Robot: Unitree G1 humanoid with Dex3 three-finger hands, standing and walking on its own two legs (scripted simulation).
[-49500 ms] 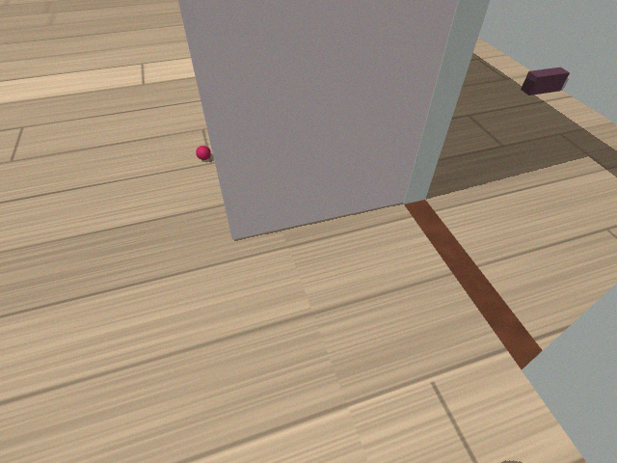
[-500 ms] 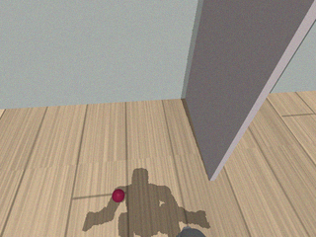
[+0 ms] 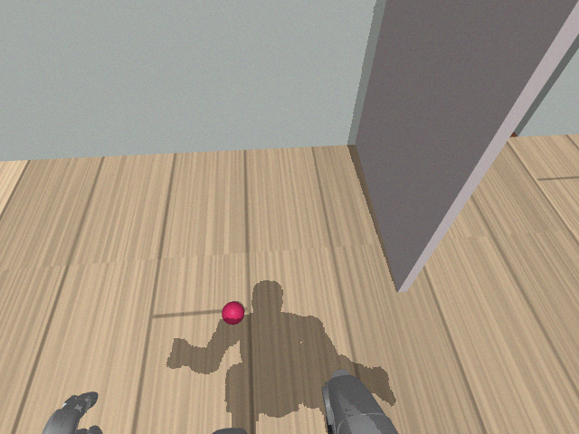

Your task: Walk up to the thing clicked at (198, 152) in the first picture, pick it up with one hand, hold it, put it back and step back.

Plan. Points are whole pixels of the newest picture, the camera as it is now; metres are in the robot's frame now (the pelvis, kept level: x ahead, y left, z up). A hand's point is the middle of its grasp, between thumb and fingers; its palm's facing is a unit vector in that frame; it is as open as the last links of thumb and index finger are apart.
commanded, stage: walk up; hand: left
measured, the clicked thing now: (233, 313) +0.56 +0.17 -0.70
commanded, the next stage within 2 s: stand in 0.76 s
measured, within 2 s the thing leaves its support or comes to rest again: neither
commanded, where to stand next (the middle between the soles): +0.15 -0.01 m, yaw -8 degrees
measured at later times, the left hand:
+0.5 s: hand out of the picture +0.11 +0.22 -0.09, palm faces -0.07 -0.88 -0.47, open 7.3 cm
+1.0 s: hand (138, 421) +0.17 +0.23 -0.14, palm faces -0.10 -0.93 -0.36, open 7.3 cm
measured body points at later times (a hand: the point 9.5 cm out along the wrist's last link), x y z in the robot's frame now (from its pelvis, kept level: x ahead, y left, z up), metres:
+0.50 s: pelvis +0.05 -0.06 +0.02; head +0.05 -0.09 +0.47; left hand +0.11 +0.27 -0.06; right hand +0.08 -0.40 -0.10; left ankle +0.07 +0.09 -0.64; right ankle +0.07 -0.18 -0.70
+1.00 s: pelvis +0.06 -0.02 +0.01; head +0.09 -0.01 +0.46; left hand +0.18 +0.28 -0.11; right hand +0.12 -0.33 -0.11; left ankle +0.11 +0.12 -0.70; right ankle +0.06 -0.15 -0.70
